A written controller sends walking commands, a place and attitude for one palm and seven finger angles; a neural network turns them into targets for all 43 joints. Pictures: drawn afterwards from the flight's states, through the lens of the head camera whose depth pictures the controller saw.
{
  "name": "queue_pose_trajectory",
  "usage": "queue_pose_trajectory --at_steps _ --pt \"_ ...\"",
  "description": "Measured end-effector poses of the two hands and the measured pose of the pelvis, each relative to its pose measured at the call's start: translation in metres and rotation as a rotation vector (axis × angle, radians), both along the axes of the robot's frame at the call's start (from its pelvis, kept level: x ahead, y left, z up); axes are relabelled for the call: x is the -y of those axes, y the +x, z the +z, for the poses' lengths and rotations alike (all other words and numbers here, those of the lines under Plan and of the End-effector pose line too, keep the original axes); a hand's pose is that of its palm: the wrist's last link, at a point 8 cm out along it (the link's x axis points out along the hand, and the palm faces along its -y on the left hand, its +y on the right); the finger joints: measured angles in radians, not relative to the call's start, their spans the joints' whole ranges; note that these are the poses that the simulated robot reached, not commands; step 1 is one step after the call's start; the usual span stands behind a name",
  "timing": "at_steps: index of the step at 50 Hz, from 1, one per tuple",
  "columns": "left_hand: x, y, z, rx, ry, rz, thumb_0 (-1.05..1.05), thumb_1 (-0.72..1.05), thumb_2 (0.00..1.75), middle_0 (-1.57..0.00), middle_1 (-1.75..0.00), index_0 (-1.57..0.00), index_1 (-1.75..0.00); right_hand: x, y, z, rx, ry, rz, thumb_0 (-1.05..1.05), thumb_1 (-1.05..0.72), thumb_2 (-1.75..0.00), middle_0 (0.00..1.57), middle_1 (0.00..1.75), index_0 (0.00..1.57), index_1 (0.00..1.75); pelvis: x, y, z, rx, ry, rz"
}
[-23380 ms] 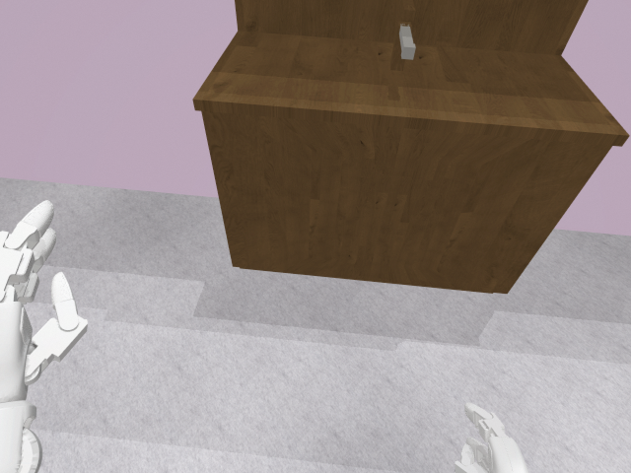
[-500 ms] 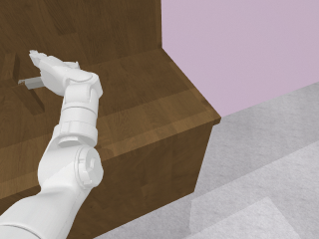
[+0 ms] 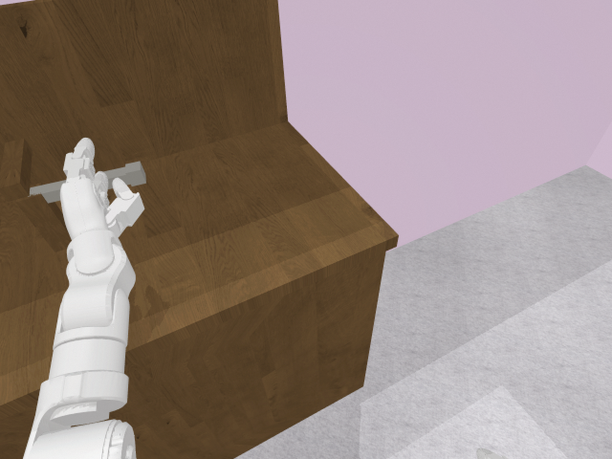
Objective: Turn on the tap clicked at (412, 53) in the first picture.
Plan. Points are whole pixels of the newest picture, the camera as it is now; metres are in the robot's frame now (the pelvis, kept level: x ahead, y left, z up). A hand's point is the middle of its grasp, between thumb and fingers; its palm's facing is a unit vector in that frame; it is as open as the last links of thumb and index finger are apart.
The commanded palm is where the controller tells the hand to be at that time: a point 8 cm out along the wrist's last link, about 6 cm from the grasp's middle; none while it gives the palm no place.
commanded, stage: draw the hand back beside the body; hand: left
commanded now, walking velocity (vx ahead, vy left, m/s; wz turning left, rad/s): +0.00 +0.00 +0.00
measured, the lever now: (135, 173) +0.54 +0.30 +0.11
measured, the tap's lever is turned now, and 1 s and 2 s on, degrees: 83 83 83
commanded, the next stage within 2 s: step back with the hand held close in 1.18 s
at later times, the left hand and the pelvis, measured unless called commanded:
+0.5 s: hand (76, 281) +0.26 +0.25 +0.17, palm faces +0.35 -0.91 -0.21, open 7.6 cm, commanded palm +0.21 +0.29 +0.18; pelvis -0.02 +0.02 +0.01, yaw +1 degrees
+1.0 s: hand (12, 376) +0.17 +0.27 +0.16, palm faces +0.45 -0.83 -0.34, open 7.4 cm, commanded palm +0.13 +0.31 +0.17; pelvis -0.02 +0.02 +0.01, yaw +3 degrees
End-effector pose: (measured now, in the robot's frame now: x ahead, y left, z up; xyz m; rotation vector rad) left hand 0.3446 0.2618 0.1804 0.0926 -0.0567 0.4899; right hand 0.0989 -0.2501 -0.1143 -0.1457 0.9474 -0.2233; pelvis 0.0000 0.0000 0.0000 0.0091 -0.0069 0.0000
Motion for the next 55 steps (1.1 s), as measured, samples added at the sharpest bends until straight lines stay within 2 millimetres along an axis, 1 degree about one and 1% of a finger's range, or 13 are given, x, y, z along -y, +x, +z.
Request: queue_pose_trajectory --at_steps 4,7,11,15,19,23,29,34,39,49,52,55 --pt "-0.019 -0.039 0.005 0.066 0.121 -0.042 0.01 0.90 0.90 -0.16 -0.18 -0.17 -0.18 -0.007 0.024 0.013 0.105 -0.004 0.054 0.01 -0.90 -0.90 0.20 0.30 0.19 0.30 -0.003 -0.006 0.001 0.031 -0.003 0.006" --pt "-0.026 -0.060 0.012 0.118 0.168 -0.059 0.01 0.90 0.90 -0.16 -0.19 -0.17 -0.19 -0.015 0.042 0.022 0.152 -0.015 0.121 0.01 -0.90 -0.90 0.20 0.30 0.19 0.30 -0.005 -0.013 0.002 0.044 -0.006 0.024" --pt "-0.022 -0.074 0.016 0.160 0.193 -0.104 0.01 0.90 0.90 -0.17 -0.20 -0.17 -0.20 -0.030 0.063 0.033 0.206 -0.019 0.187 0.01 -0.90 -0.90 0.20 0.30 0.19 0.30 -0.010 -0.021 0.003 0.053 -0.006 0.041" --pt "-0.015 -0.082 0.010 0.162 0.195 -0.161 0.01 0.90 0.90 -0.17 -0.21 -0.17 -0.21 -0.048 0.074 0.043 0.255 -0.002 0.211 0.01 -0.90 -0.90 0.20 0.30 0.20 0.30 -0.014 -0.025 0.004 0.061 -0.006 0.037" --pt "-0.015 -0.093 0.002 0.150 0.194 -0.188 0.01 0.90 0.90 -0.18 -0.22 -0.18 -0.22 -0.061 0.075 0.048 0.275 0.019 0.213 0.01 -0.90 -0.90 0.20 0.30 0.20 0.30 -0.017 -0.025 0.005 0.070 -0.007 0.025" --pt "-0.024 -0.110 -0.001 0.141 0.207 -0.173 0.01 0.90 0.90 -0.18 -0.24 -0.19 -0.23 -0.069 0.068 0.044 0.254 0.030 0.215 0.01 -0.90 -0.90 0.20 0.30 0.20 0.30 -0.020 -0.023 0.006 0.080 -0.010 0.021" --pt "-0.040 -0.137 0.000 0.137 0.246 -0.120 0.01 0.90 0.90 -0.19 -0.25 -0.19 -0.25 -0.070 0.053 0.032 0.186 0.028 0.227 0.01 -0.90 -0.90 0.20 0.30 0.20 0.30 -0.024 -0.021 0.006 0.086 -0.011 0.027" --pt "-0.043 -0.158 -0.002 0.123 0.272 -0.101 0.01 0.90 0.90 -0.19 -0.27 -0.20 -0.27 -0.065 0.048 0.027 0.160 0.019 0.228 0.01 -0.90 -0.90 0.20 0.30 0.20 0.30 -0.025 -0.019 0.006 0.089 -0.012 0.032" --pt "-0.044 -0.176 -0.006 0.096 0.290 -0.091 0.01 0.90 0.90 -0.20 -0.28 -0.20 -0.28 -0.060 0.053 0.030 0.180 0.007 0.223 0.01 -0.90 -0.90 0.20 0.30 0.20 0.30 -0.025 -0.018 0.006 0.093 -0.012 0.032" --pt "-0.045 -0.217 -0.008 0.047 0.330 -0.046 0.01 0.90 0.90 -0.20 -0.30 -0.21 -0.29 -0.059 0.073 0.043 0.269 -0.003 0.249 0.01 -0.90 -0.90 0.20 0.30 0.20 0.30 -0.020 -0.017 0.005 0.102 -0.014 0.039" --pt "-0.046 -0.222 -0.008 0.051 0.322 -0.020 0.01 0.90 0.90 -0.21 -0.30 -0.21 -0.30 -0.061 0.077 0.044 0.280 -0.005 0.267 0.01 -0.90 -0.90 0.20 0.30 0.20 0.30 -0.018 -0.019 0.005 0.107 -0.013 0.049" --pt "-0.045 -0.222 -0.008 0.062 0.314 -0.003 0.01 0.90 0.90 -0.21 -0.30 -0.21 -0.30 -0.064 0.080 0.044 0.289 -0.001 0.281 0.01 -0.90 -0.90 0.20 0.30 0.20 0.30 -0.016 -0.021 0.005 0.111 -0.012 0.053"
